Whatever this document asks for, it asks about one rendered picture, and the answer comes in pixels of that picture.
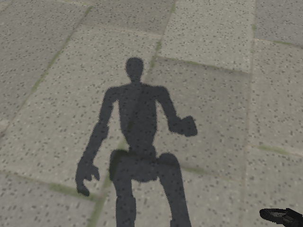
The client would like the right robot hand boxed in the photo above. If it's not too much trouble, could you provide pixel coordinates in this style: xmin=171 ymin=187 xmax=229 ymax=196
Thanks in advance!
xmin=259 ymin=208 xmax=303 ymax=227

